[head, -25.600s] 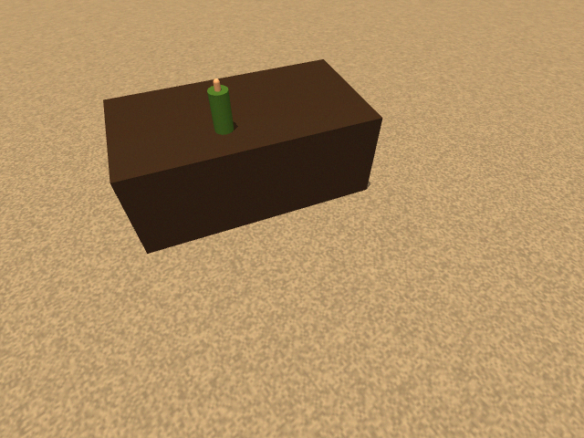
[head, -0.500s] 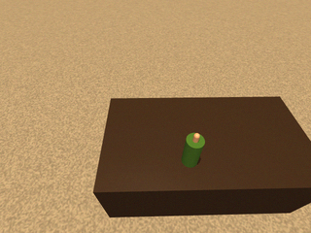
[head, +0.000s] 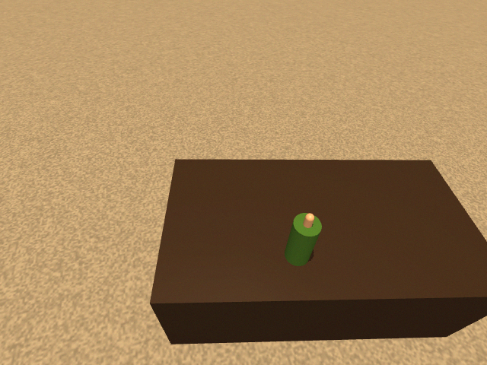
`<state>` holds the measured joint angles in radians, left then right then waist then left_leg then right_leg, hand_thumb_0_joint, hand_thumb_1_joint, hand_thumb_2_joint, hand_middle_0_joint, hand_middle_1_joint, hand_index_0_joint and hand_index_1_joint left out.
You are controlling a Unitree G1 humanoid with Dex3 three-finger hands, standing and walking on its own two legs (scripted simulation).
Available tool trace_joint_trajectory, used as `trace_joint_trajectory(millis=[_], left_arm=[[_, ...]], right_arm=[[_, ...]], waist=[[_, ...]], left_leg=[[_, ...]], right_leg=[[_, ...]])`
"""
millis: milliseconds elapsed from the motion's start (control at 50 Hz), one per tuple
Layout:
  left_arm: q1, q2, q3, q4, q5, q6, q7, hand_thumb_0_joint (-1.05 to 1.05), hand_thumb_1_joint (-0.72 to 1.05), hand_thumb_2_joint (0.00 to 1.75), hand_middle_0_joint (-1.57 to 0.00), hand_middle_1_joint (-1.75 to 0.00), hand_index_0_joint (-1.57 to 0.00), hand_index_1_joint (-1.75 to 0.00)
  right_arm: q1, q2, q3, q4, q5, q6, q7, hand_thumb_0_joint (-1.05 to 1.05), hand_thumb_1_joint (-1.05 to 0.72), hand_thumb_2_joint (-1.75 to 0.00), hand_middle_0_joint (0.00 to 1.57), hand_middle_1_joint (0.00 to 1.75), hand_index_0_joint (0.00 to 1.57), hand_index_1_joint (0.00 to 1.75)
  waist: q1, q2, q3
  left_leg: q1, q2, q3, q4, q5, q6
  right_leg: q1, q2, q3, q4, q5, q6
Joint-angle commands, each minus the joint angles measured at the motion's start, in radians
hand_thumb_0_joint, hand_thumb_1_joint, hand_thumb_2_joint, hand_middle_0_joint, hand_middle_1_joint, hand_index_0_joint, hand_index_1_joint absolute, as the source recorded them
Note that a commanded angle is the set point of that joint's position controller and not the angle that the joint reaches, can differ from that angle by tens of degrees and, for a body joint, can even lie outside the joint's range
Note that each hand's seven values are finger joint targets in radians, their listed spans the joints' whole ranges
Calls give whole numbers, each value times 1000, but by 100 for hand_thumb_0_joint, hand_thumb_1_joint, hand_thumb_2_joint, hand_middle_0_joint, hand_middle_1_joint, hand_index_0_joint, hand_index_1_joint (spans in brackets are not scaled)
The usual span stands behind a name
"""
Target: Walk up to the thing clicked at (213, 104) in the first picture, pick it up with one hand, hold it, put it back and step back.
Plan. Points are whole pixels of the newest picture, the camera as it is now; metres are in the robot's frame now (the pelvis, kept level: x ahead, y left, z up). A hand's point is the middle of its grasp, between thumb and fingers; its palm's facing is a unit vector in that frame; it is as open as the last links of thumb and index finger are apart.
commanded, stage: stand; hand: right
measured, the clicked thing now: (303, 236) +0.50 -0.18 -0.25
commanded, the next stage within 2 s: step back in 1.46 s
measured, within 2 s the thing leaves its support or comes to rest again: neither
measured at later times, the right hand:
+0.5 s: hand out of the picture +0.06 -0.24 -0.15, palm faces -0.01 +0.93 -0.36, open 7.4 cm
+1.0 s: hand out of the picture +0.08 -0.24 -0.15, palm faces -0.01 +0.93 -0.36, open 7.4 cm
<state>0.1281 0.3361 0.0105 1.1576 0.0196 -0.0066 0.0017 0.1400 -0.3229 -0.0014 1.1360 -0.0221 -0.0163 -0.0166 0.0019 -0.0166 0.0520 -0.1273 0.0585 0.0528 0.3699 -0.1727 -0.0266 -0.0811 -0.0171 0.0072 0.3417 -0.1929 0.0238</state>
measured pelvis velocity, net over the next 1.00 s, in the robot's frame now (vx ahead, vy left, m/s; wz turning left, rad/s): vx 0.01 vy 0.02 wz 0.00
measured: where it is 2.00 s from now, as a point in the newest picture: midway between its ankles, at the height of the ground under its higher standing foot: outside the picture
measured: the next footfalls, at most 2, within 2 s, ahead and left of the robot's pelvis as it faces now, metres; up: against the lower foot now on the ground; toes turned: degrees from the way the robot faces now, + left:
none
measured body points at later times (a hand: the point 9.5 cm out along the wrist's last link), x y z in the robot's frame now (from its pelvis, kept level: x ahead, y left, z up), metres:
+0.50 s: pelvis +0.00 +0.02 +0.00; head +0.00 +0.03 +0.45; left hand +0.05 +0.31 -0.14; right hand +0.06 -0.29 -0.13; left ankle +0.02 +0.13 -0.75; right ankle +0.00 -0.14 -0.75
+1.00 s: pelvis +0.01 +0.02 +0.00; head +0.01 +0.03 +0.45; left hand +0.07 +0.32 -0.14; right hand +0.08 -0.28 -0.13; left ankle +0.02 +0.13 -0.75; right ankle +0.00 -0.14 -0.75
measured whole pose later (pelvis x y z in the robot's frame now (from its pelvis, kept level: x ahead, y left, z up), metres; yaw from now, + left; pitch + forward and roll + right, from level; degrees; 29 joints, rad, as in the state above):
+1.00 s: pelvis +0.01 +0.02 +0.00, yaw +0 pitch -3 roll +0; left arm 0.13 0.35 0.00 1.14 0.01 -0.01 0.00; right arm 0.11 -0.34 -0.01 1.14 -0.01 -0.01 0.00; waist 0.00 -0.02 0.05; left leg -0.12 0.03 0.06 0.34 -0.17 0.00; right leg -0.07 -0.05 0.01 0.31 -0.19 0.05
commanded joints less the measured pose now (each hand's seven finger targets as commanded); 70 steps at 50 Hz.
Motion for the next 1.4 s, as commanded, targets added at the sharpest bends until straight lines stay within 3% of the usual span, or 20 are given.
trace_joint_trajectory(millis=[0,40,100,140,200,440,660,780,980,1140,1380], left_arm=[[-41,194,33,-40,2,-13,12,0,90,90,-20,-30,-20,-30],[-45,191,31,-40,1,-10,9,0,90,90,-20,-30,-20,-30],[-43,197,30,-39,2,-13,9,0,90,90,-20,-30,-20,-30],[-45,196,29,-38,2,-12,8,0,90,90,-20,-30,-20,-30],[-38,200,27,-41,2,-18,9,0,90,90,-20,-30,-20,-30],[-18,200,23,-41,-1,-14,8,0,90,90,-20,-30,-20,-30],[-25,208,26,-56,-4,-18,12,0,90,90,-20,-30,-20,-30],[-24,210,26,-55,-4,-16,10,0,90,90,-20,-30,-20,-30],[-29,211,27,-71,-4,-20,9,0,90,90,-20,-30,-20,-30],[-22,204,24,-69,-6,-17,8,0,90,90,-20,-30,-20,-30],[-25,211,28,-78,-4,-17,7,0,90,90,-20,-30,-20,-30]], right_arm=[[-42,-216,-38,-44,-1,-16,-10,0,-90,-90,20,30,20,30],[-45,-223,-39,-40,0,-14,-9,0,-90,-90,20,30,20,30],[-53,-220,-42,-41,0,-12,-6,0,-90,-90,20,30,20,30],[-51,-222,-41,-36,0,-10,-5,0,-90,-90,20,30,20,30],[-57,-225,-42,-40,3,-12,-3,0,-90,-90,20,30,20,30],[-65,-234,-41,-37,5,-13,0,0,-90,-90,20,30,20,30],[-58,-234,-39,-42,9,-16,0,0,-90,-90,20,30,20,30],[-59,-231,-37,-40,9,-13,2,0,-90,-90,20,30,20,30],[-73,-236,-43,-47,9,-15,5,0,-90,-90,20,30,20,30],[-72,-235,-43,-45,10,-15,6,0,-90,-90,20,30,20,30],[-70,-237,-45,-51,10,-14,6,0,-90,-90,20,30,20,30]], waist=[[-3,20,-23],[-4,36,-4],[-4,7,-27],[-5,24,-9],[-3,14,-50],[-4,30,-28],[-4,16,-70],[-7,16,-39],[-7,16,-67],[-6,23,-43],[-6,17,-55]], left_leg=[[17,84,-96,-88,18,38],[-11,83,-102,-109,-46,37],[6,83,-101,-100,-31,41],[-19,78,-104,-113,-77,40],[9,82,-100,-94,8,47],[12,81,-107,-116,-34,46],[48,86,-94,-81,157,51],[29,79,-97,-93,80,47],[44,83,-94,-79,125,48],[32,82,-100,-93,84,45],[33,79,-105,-93,74,45]], right_leg=[[-51,-93,84,-74,62,-33],[-61,-91,81,-79,30,-34],[-57,-97,84,-79,25,-33],[-66,-94,81,-88,0,-30],[-40,-106,85,-83,65,-31],[-65,-106,77,-82,44,-30],[-20,-118,70,-72,157,-25],[-36,-117,68,-85,108,-26],[-25,-121,71,-91,134,-29],[-39,-116,64,-89,85,-31],[-39,-120,64,-86,94,-33]])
